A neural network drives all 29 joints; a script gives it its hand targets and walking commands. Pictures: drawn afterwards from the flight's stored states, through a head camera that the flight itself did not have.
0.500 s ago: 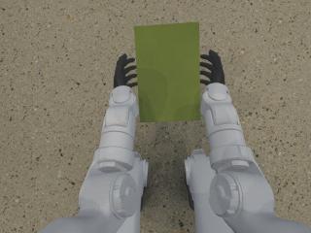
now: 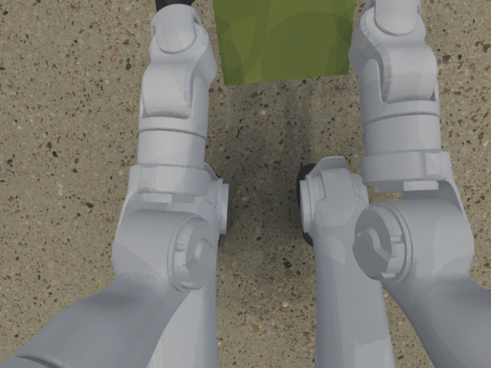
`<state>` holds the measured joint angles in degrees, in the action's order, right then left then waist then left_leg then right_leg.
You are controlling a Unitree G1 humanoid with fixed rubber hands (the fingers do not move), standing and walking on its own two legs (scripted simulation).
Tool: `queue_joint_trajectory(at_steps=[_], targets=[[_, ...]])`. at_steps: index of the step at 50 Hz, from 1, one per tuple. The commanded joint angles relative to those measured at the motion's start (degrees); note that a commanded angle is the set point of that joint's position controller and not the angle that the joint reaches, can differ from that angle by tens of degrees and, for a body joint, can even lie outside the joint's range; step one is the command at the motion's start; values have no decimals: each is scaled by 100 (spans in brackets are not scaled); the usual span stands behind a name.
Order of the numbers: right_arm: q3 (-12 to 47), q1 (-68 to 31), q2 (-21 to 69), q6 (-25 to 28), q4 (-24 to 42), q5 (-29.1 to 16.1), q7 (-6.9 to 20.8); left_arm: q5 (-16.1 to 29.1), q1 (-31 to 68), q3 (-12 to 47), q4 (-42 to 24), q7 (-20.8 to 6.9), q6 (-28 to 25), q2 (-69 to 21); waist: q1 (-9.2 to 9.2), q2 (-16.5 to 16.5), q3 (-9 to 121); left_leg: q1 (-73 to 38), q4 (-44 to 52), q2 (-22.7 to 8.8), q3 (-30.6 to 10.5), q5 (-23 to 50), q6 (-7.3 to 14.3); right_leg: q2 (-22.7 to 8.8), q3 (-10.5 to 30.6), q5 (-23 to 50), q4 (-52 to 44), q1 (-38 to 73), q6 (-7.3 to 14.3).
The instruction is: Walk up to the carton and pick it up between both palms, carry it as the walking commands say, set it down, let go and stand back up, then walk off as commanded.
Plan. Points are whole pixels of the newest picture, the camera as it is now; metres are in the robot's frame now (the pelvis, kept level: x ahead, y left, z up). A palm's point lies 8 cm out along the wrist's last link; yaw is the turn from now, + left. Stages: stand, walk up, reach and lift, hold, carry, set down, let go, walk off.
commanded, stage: set down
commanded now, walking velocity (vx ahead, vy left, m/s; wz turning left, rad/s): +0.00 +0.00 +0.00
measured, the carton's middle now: out of the picture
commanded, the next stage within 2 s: none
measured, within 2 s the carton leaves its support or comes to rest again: neither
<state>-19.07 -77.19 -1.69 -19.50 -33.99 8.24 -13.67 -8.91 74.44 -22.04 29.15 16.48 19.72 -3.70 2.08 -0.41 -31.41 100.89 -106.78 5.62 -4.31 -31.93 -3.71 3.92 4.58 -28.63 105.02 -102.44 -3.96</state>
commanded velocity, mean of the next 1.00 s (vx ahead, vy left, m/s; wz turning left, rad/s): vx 0.00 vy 0.00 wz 0.00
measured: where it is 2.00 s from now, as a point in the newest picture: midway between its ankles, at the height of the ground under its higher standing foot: (260, 223)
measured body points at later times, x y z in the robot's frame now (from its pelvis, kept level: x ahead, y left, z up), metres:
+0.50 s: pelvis +0.00 -0.01 -0.06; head +0.37 -0.02 +0.18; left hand +0.57 +0.09 -0.20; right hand +0.58 -0.15 -0.20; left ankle +0.12 +0.13 -0.45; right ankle +0.14 -0.14 -0.45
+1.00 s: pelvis +0.02 -0.01 -0.10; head +0.41 -0.02 +0.12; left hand +0.60 +0.10 -0.28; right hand +0.59 -0.14 -0.28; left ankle +0.12 +0.13 -0.45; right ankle +0.14 -0.14 -0.45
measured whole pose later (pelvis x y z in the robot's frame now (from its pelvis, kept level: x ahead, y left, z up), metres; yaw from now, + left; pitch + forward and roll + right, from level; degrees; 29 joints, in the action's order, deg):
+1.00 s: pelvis +0.02 -0.01 -0.10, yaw +1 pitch +33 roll +2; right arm -14.0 -89.6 -10.8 -15.3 -53.4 1.5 -9.9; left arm -4.6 88.8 -21.5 49.6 10.5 15.5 7.1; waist 1.5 -0.8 -30.0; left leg 119.7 -124.6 7.1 -3.8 -37.9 -5.5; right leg 5.1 5.0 -34.0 123.8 -122.5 -4.2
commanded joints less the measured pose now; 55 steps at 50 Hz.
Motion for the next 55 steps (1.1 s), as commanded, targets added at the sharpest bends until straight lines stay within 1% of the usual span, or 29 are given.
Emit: queue_joint_trajectory(at_steps=[1, 2, 4, 6, 7, 10, 11, 14, 15, 16, 17, 18, 19, 21, 26, 27, 30, 32, 33, 34, 37, 38, 42, 44, 45, 47, 49, 54, 55], targets=[[3704, -4259, 5587, 177, 736, -1275, 1661, 1297, 4715, 4369, -494, -1600, -199, -5048, 38, -92, 13644, -4466, 725, 512, 796, 2672, 43, 662, -850, 2705, -636, 4818, 203], [3853, -4811, 5483, 180, 1227, -1284, 1611, 1539, 5179, 4318, -744, -1582, -237, -5102, 77, 311, 14271, -4522, 437, 568, 884, 2755, 51, 668, -789, 2730, -516, 5141, 215], [3720, -4955, 5577, 50, 638, -1433, 1600, 1440, 5150, 4194, -644, -1597, -187, -4745, -293, -7, 13758, -4434, 545, 476, 899, 2591, 38, 571, -800, 2522, -369, 4806, 139], [3428, -4989, 5381, 131, 461, -1218, 1655, 1352, 5070, 3868, 27, -1672, -133, -5036, -30, 232, 13101, -3962, 665, 548, 788, 2177, 95, 535, -957, 2236, -380, 4381, 145], [3378, -4764, 5405, 193, 289, -1262, 1662, 1373, 5316, 3980, -351, -1717, -225, -5246, -39, -195, 13092, -3807, 554, 522, 869, 2378, 29, 540, -779, 2422, -392, 4265, 247], [2804, -4527, 5282, 285, -798, -794, 1754, 749, 4450, 3172, 1400, -1905, -178, -5392, -10, -37, 11279, -2732, 664, 519, 885, 1403, 112, 514, -913, 1482, -435, 3406, 199], [2629, -4713, 5224, 293, -666, -667, 1797, 854, 4859, 2988, 1297, -1927, -247, -5133, 126, 368, 11159, -2539, 588, 527, 874, 1064, 171, 521, -884, 1172, -429, 3322, 202], [2734, -5349, 5154, 418, -272, -976, 1756, 1075, 5727, 3044, 492, -1961, -435, -4882, 117, 62, 12057, -2788, 333, 518, 937, 1460, 211, 494, -966, 1643, -178, 3702, 227], [2443, -4811, 5122, 377, -967, -680, 1774, 923, 5525, 3013, 843, -1986, -382, -5011, 233, 132, 11618, -2777, 391, 500, 890, 1422, 137, 501, -1039, 1549, -110, 3457, 237], [2437, -4979, 4877, 351, -1061, -569, 1806, 881, 5556, 2749, 1248, -2013, -330, -4629, 16, 442, 11039, -2464, 391, 539, 931, 1190, 95, 465, -1005, 1252, -164, 3336, 226], [2414, -5255, 5000, 424, -699, -756, 1857, 851, 5523, 2764, 1226, -2026, -311, -5029, 93, 32, 10944, -2405, 286, 481, 951, 1223, 157, 477, -864, 1285, -198, 3050, 292], [2653, -5649, 5181, 412, -335, -1058, 1882, 940, 5803, 2854, 656, -1977, -373, -4626, -107, 231, 11705, -2962, 370, 490, 856, 1294, 246, 457, -1035, 1393, -23, 3337, 192], [2842, -5733, 4854, 464, -52, -1117, 1791, 1232, 6122, 3075, 389, -1983, -418, -4675, 147, 302, 12041, -2889, 146, 457, 915, 1408, 201, 494, -1071, 1490, 29, 3694, 227], [2292, -4881, 5105, 275, -1460, -858, 1859, 887, 5779, 2769, 1030, -1952, -307, -4517, -28, 76, 11089, -2807, 185, 427, 937, 1144, 156, 462, -987, 1203, 5, 3031, 227], [2383, -5089, 5180, 318, -1073, -954, 1919, 928, 5620, 2650, 905, -2108, -354, -4594, -78, 130, 11186, -2474, -127, 541, 1015, 1611, 201, 499, -978, 1639, 310, 3297, 205], [2346, -5078, 5336, 320, -1285, -963, 1955, 771, 5531, 2513, 1093, -2083, -373, -4522, -292, 20, 10953, -2360, -136, 515, 1100, 1504, 192, 529, -1010, 1601, 330, 3063, 173], [2979, -5894, 5029, 491, -123, -1471, 1825, 1211, 5945, 2966, 396, -2040, -458, -4480, -256, 373, 11974, -2637, -353, 546, 1045, 2141, 295, 529, -987, 2270, 464, 3705, 131], [2620, -5219, 4671, 529, -738, -1083, 1806, 1225, 5660, 2975, 1052, -2070, -450, -4653, 107, 555, 10991, -2120, -447, 529, 960, 2073, 173, 459, -965, 2266, 571, 3358, 167], [2665, -5631, 4691, 544, -458, -1148, 1789, 1060, 5567, 2671, 1118, -2117, -422, -4448, -179, 511, 11004, -2168, -371, 552, 921, 1923, 230, 469, -979, 2120, 584, 3400, 149], [2814, -5474, 4773, 579, -420, -1275, 1768, 1069, 5549, 3035, 850, -2071, -420, -4645, -45, 200, 11483, -2528, -467, 544, 1018, 2225, 153, 524, -1008, 2466, 623, 3556, 183], [3105, -5719, 4813, 642, -129, -1486, 1837, 964, 4986, 2743, 1325, -2083, -457, -4455, -539, 418, 11240, -2354, -591, 495, 992, 2408, 266, 472, -975, 2581, 882, 3490, 118], [2978, -5454, 4606, 715, -227, -1453, 1772, 1015, 5096, 2842, 1113, -2066, -480, -4478, -437, 44, 11130, -2100, -679, 522, 1029, 2519, 180, 539, -864, 2866, 889, 3467, 183], [2962, -5396, 4864, 693, -610, -1568, 1700, 1392, 5805, 2920, 537, -2078, -728, -3995, -277, 596, 11023, -1573, -755, 577, 1076, 2333, 239, 514, -852, 3109, 948, 4044, 96], [2927, -5619, 4557, 815, -381, -1660, 1629, 1458, 5616, 3119, 717, -2050, -688, -4147, -210, 219, 10842, -1698, -879, 562, 1141, 2328, 125, 489, -846, 2945, 1034, 3857, 158], [2807, -5507, 4354, 833, -540, -1452, 1665, 1419, 5542, 3009, 1195, -2109, -665, -4350, 81, 231, 10425, -1629, -873, 535, 1110, 2318, 92, 506, -956, 2829, 984, 3486, 153], [2526, -5025, 4210, 812, -1197, -1158, 1798, 1124, 5059, 2639, 1820, -2137, -629, -4392, -55, 111, 8772, -1180, -728, 598, 1022, 1851, 117, 511, -935, 2045, 901, 2393, 215], [2599, -5299, 4333, 778, -936, -1192, 1860, 1005, 4894, 2422, 1987, -2208, -615, -4258, -205, 82, 9309, -1515, -966, 541, 1051, 1987, 196, 451, -836, 2142, 978, 2662, 180], [2465, -4991, 4262, 769, -1009, -1094, 1951, 1305, 5315, 2731, 1689, -2170, -642, -4446, 369, 253, 9486, -1575, -880, 613, 867, 1936, 216, 448, -1147, 2138, 1224, 2480, 216], [2320, -4974, 4199, 716, -1193, -1011, 2014, 1207, 5282, 2704, 1819, -2197, -594, -4401, 306, -137, 9147, -1730, -890, 612, 906, 2002, 143, 428, -1094, 2045, 1174, 2199, 246]])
